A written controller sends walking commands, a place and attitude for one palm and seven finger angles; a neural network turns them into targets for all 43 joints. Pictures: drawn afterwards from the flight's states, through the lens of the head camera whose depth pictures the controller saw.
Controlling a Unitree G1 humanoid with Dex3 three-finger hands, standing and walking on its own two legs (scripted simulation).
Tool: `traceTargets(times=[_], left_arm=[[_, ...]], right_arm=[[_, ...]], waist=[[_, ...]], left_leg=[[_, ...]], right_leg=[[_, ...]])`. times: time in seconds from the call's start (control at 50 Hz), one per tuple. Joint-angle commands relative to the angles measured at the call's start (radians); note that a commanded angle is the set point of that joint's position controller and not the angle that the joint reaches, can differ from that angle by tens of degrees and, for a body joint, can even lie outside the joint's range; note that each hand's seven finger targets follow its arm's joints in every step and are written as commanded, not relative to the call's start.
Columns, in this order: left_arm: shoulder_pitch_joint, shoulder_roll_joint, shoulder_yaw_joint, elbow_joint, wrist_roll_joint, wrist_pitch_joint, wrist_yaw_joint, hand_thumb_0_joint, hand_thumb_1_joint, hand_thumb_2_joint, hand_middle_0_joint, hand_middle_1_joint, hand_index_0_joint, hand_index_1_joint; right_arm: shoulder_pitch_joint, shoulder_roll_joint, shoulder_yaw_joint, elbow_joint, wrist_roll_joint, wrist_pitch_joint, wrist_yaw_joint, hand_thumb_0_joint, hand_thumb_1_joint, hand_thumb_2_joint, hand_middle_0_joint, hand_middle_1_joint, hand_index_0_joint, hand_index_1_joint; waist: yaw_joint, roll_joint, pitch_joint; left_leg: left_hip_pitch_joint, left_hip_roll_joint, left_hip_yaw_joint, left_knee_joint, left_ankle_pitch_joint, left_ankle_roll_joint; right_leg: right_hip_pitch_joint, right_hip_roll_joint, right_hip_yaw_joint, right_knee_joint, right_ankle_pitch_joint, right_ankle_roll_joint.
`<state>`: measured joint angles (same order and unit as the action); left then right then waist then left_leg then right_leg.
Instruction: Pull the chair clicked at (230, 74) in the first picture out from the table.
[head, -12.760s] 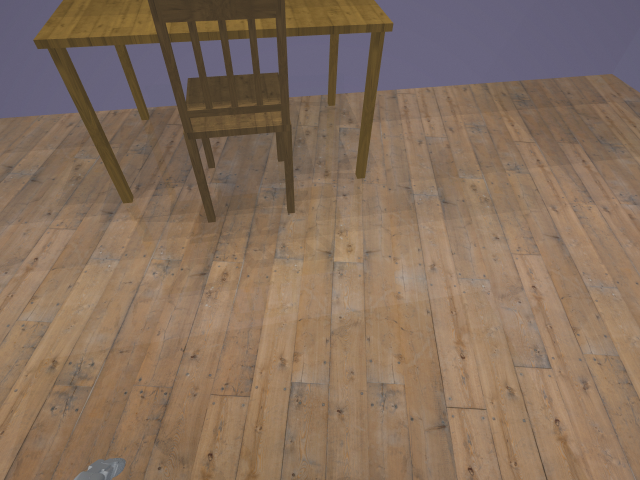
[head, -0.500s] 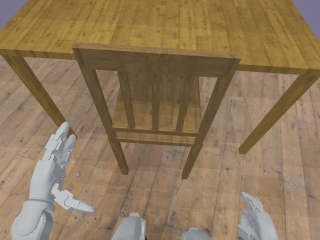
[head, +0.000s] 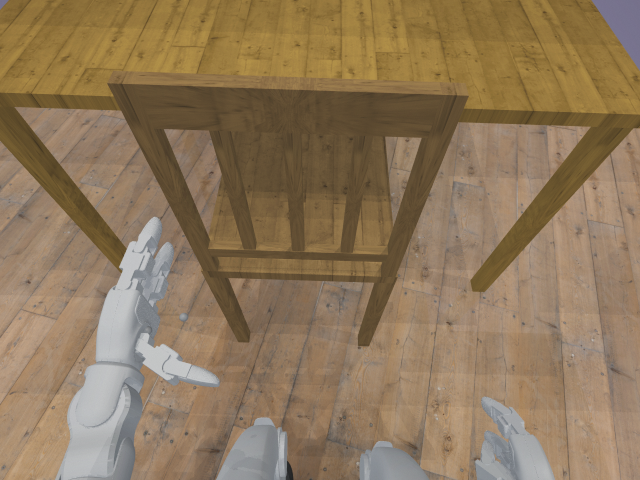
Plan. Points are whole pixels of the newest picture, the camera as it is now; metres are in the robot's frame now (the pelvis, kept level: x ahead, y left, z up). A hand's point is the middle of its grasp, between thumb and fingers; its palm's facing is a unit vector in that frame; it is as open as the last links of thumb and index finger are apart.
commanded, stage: aim the fingers beside a spindle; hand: left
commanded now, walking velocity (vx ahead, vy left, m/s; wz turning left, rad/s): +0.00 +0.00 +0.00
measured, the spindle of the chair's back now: (295, 199) +0.50 +0.06 +0.00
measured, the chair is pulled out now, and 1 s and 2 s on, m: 0.00 0.00 0.00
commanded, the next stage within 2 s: push the fingers through the gap in 1.30 s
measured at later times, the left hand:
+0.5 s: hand (217, 296) +0.33 +0.14 +0.01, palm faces -0.02 -1.00 -0.02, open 17.0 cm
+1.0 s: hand (230, 281) +0.36 +0.13 -0.01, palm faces +0.01 -1.00 -0.03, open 17.0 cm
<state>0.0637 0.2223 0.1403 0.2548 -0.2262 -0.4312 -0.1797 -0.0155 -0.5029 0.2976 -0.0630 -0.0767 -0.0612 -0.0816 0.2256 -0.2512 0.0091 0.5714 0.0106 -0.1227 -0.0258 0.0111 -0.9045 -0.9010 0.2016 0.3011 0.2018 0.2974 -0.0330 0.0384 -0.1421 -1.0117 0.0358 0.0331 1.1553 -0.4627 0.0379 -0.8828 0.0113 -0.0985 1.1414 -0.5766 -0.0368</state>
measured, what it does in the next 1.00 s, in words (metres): stands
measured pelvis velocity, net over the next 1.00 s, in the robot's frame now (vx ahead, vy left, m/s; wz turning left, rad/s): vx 0.00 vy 0.01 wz -0.02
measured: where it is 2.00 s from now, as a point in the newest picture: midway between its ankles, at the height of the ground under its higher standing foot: outside the picture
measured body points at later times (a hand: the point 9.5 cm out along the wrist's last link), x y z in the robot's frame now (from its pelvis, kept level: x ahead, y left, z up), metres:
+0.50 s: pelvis +0.00 +0.00 -0.01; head +0.10 +0.01 +0.42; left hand +0.33 +0.20 +0.01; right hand +0.15 -0.24 -0.12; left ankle +0.05 +0.10 -0.65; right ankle -0.01 -0.10 -0.65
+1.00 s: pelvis +0.00 +0.01 -0.02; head +0.11 +0.01 +0.41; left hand +0.36 +0.19 +0.00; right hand +0.12 -0.24 -0.14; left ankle +0.05 +0.10 -0.65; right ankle -0.01 -0.10 -0.65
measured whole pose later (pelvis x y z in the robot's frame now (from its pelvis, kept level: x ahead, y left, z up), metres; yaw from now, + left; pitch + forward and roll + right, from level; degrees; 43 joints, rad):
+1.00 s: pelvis +0.00 +0.01 -0.02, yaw -1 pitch +22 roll -3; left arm -0.22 0.17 0.07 0.50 -0.12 -0.49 0.00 -0.02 -0.50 0.30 -0.06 -0.08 -0.06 -0.08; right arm 0.23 -0.24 0.00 0.59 -0.01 0.03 0.02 0.01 -0.91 -0.90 0.20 0.30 0.20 0.30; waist -0.05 0.04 -0.15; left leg -1.15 0.04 0.05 1.25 -0.49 0.05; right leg -1.02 0.01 -0.08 1.24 -0.61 -0.03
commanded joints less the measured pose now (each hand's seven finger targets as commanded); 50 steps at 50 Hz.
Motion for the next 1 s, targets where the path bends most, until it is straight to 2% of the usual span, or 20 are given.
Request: traceTargets(times=[0.0,0.1,0.16,0.22,0.3,0.32,0.36,0.46,0.56,0.58,0.68,0.7,0.72,0.76,0.78,0.84,0.86,0.9,0.94,0.98], left_arm=[[-0.162,0.096,0.022,-0.195,0.005,-0.087,0.019,0.0,-0.5,0.3,-0.06,-0.08,-0.06,-0.08],[-0.236,0.105,0.022,-0.149,0.026,-0.1,0.043,0.0,-0.5,0.3,-0.06,-0.08,-0.06,-0.08],[-0.237,0.11,0.033,-0.146,0.028,-0.102,0.052,0.0,-0.5,0.3,-0.06,-0.08,-0.06,-0.08],[-0.269,0.105,0.024,-0.137,0.037,-0.104,0.064,0.0,-0.5,0.3,-0.06,-0.08,-0.06,-0.08],[-0.313,0.059,-0.025,-0.121,0.046,-0.104,0.076,0.0,-0.5,0.3,-0.06,-0.08,-0.06,-0.08],[-0.291,0.07,-0.014,-0.096,0.052,-0.1,0.082,0.0,-0.5,0.3,-0.06,-0.08,-0.06,-0.08],[-0.34,0.051,-0.032,-0.075,0.054,-0.101,0.089,0.0,-0.5,0.3,-0.06,-0.08,-0.06,-0.08],[-0.378,0.068,-0.012,-0.067,0.07,-0.117,0.116,0.0,-0.5,0.3,-0.06,-0.08,-0.06,-0.08],[-0.449,0.035,-0.052,-0.024,0.091,-0.124,0.138,0.0,-0.5,0.3,-0.06,-0.08,-0.06,-0.08],[-0.478,0.023,-0.062,-0.01,0.092,-0.124,0.14,0.0,-0.5,0.3,-0.06,-0.08,-0.06,-0.08],[-0.551,0.02,-0.06,0.043,0.108,-0.131,0.167,0.0,-0.5,0.3,-0.06,-0.08,-0.06,-0.08],[-0.557,0.022,-0.057,0.035,0.108,-0.133,0.171,0.0,-0.5,0.3,-0.06,-0.08,-0.06,-0.08],[-0.532,0.046,-0.033,0.022,0.11,-0.134,0.176,0.0,-0.5,0.3,-0.06,-0.08,-0.06,-0.08],[-0.455,0.057,-0.011,0.02,0.107,-0.126,0.183,0.0,-0.5,0.3,-0.06,-0.08,-0.06,-0.08],[-0.461,0.038,-0.032,0.012,0.107,-0.122,0.181,0.0,-0.5,0.3,-0.06,-0.08,-0.06,-0.08],[-0.444,0.049,-0.016,0.059,0.108,-0.115,0.181,0.0,-0.5,0.3,-0.06,-0.08,-0.06,-0.08],[-0.481,0.029,-0.04,0.054,0.109,-0.118,0.179,0.0,-0.5,0.3,-0.06,-0.08,-0.06,-0.08],[-0.519,0.036,-0.036,0.052,0.107,-0.129,0.179,0.0,-0.5,0.3,-0.06,-0.08,-0.06,-0.08],[-0.535,0.018,-0.06,0.015,0.106,-0.147,0.176,0.0,-0.5,0.3,-0.06,-0.08,-0.06,-0.08],[-0.517,0.01,-0.07,-0.019,0.101,-0.154,0.177,0.0,-0.5,0.3,-0.06,-0.08,-0.06,-0.08]], right_arm=[[-0.013,-0.137,-0.062,-0.136,0.006,-0.039,-0.003,0.0,-0.9,-0.9,0.2,0.3,0.2,0.3],[-0.004,-0.142,-0.064,-0.123,0.001,-0.025,-0.002,0.0,-0.9,-0.9,0.2,0.3,0.2,0.3],[-0.007,-0.139,-0.064,-0.126,-0.001,-0.016,0.001,0.0,-0.9,-0.9,0.2,0.3,0.2,0.3],[-0.004,-0.139,-0.064,-0.12,-0.003,-0.005,0.003,0.0,-0.9,-0.9,0.2,0.3,0.2,0.3],[-0.002,-0.137,-0.065,-0.119,-0.003,0.007,0.01,0.0,-0.9,-0.9,0.2,0.3,0.2,0.3],[-0.001,-0.139,-0.067,-0.117,-0.004,0.012,0.01,0.0,-0.9,-0.9,0.2,0.3,0.2,0.3],[-0.003,-0.138,-0.064,-0.113,-0.004,0.021,0.013,0.0,-0.9,-0.9,0.2,0.3,0.2,0.3],[0.004,-0.14,-0.067,-0.112,-0.009,0.039,0.018,0.0,-0.9,-0.9,0.2,0.3,0.2,0.3],[0.007,-0.139,-0.064,-0.102,-0.013,0.058,0.026,0.0,-0.9,-0.9,0.2,0.3,0.2,0.3],[0.007,-0.139,-0.065,-0.099,-0.013,0.061,0.026,0.0,-0.9,-0.9,0.2,0.3,0.2,0.3],[0.017,-0.144,-0.068,-0.09,-0.017,0.078,0.03,0.0,-0.9,-0.9,0.2,0.3,0.2,0.3],[0.02,-0.143,-0.07,-0.09,-0.018,0.08,0.032,0.0,-0.9,-0.9,0.2,0.3,0.2,0.3],[0.025,-0.146,-0.071,-0.094,-0.019,0.084,0.034,0.0,-0.9,-0.9,0.2,0.3,0.2,0.3],[0.022,-0.142,-0.07,-0.11,-0.017,0.096,0.039,0.0,-0.9,-0.9,0.2,0.3,0.2,0.3],[0.021,-0.137,-0.068,-0.112,-0.016,0.101,0.041,0.0,-0.9,-0.9,0.2,0.3,0.2,0.3],[0.022,-0.138,-0.065,-0.108,-0.012,0.116,0.041,0.0,-0.9,-0.9,0.2,0.3,0.2,0.3],[0.019,-0.137,-0.064,-0.108,-0.012,0.117,0.041,0.0,-0.9,-0.9,0.2,0.3,0.2,0.3],[0.024,-0.139,-0.067,-0.102,-0.012,0.118,0.036,0.0,-0.9,-0.9,0.2,0.3,0.2,0.3],[0.024,-0.138,-0.069,-0.1,-0.012,0.111,0.036,0.0,-0.9,-0.9,0.2,0.3,0.2,0.3],[0.026,-0.138,-0.072,-0.101,-0.015,0.107,0.036,0.0,-0.9,-0.9,0.2,0.3,0.2,0.3]], waist=[[-0.012,-0.004,-0.3],[-0.017,-0.015,-0.311],[-0.003,-0.008,-0.349],[-0.007,0.0,-0.362],[-0.015,0.009,-0.366],[-0.017,-0.019,-0.359],[-0.027,-0.026,-0.341],[-0.015,-0.007,-0.385],[-0.033,0.009,-0.373],[-0.04,-0.007,-0.377],[-0.038,0.012,-0.41],[-0.037,0.023,-0.427],[-0.022,0.025,-0.452],[-0.006,0.005,-0.473],[-0.012,0.007,-0.47],[-0.022,-0.039,-0.396],[-0.034,-0.033,-0.392],[-0.04,-0.036,-0.387],[-0.038,0.013,-0.417],[-0.032,0.027,-0.46]], left_leg=[[0.305,-0.014,-0.077,-0.119,0.237,-0.008],[0.282,-0.014,-0.08,-0.1,0.205,-0.007],[0.285,-0.018,-0.073,-0.092,0.235,-0.006],[0.292,-0.016,-0.075,-0.082,0.256,-0.007],[0.304,-0.015,-0.084,-0.078,0.25,-0.01],[0.292,-0.012,-0.082,-0.073,0.25,-0.008],[0.271,-0.014,-0.083,-0.071,0.221,-0.008],[0.282,-0.014,-0.087,-0.061,0.24,-0.011],[0.287,-0.01,-0.098,-0.052,0.228,-0.015],[0.278,-0.01,-0.097,-0.045,0.206,-0.012],[0.292,-0.009,-0.108,-0.036,0.212,-0.017],[0.305,-0.009,-0.106,-0.035,0.223,-0.017],[0.318,-0.008,-0.109,-0.038,0.252,-0.019],[0.318,-0.011,-0.095,-0.044,0.293,-0.019],[0.308,-0.011,-0.091,-0.043,0.297,-0.017],[0.256,-0.011,-0.087,-0.046,0.253,-0.013],[0.252,-0.01,-0.087,-0.043,0.233,-0.011],[0.249,-0.01,-0.09,-0.04,0.217,-0.011],[0.301,-0.008,-0.096,-0.039,0.241,-0.014],[0.338,-0.007,-0.101,-0.038,0.28,-0.017]], right_leg=[[0.045,0.0,0.064,-0.155,0.298,0.015],[0.019,0.0,0.069,-0.145,0.264,0.013],[0.049,-0.001,0.077,-0.136,0.304,0.011],[0.036,0.0,0.073,-0.123,0.318,0.01],[0.001,-0.001,0.064,-0.114,0.302,0.009],[0.002,0.002,0.066,-0.116,0.303,0.01],[-0.014,0.001,0.064,-0.115,0.282,0.011],[-0.021,0.003,0.063,-0.094,0.289,0.007],[-0.076,0.005,0.054,-0.08,0.262,0.005],[-0.084,0.006,0.056,-0.083,0.245,0.008],[-0.117,0.007,0.051,-0.065,0.235,0.004],[-0.114,0.006,0.051,-0.066,0.244,0.004],[-0.094,0.009,0.049,-0.058,0.264,0.001],[-0.042,0.009,0.056,-0.062,0.321,0.002],[-0.033,0.008,0.057,-0.062,0.334,0.004],[-0.04,0.01,0.059,-0.074,0.31,0.008],[-0.054,0.01,0.059,-0.074,0.293,0.01],[-0.062,0.01,0.061,-0.076,0.276,0.01],[-0.081,0.008,0.058,-0.073,0.279,0.006],[-0.071,0.008,0.056,-0.068,0.303,0.005]])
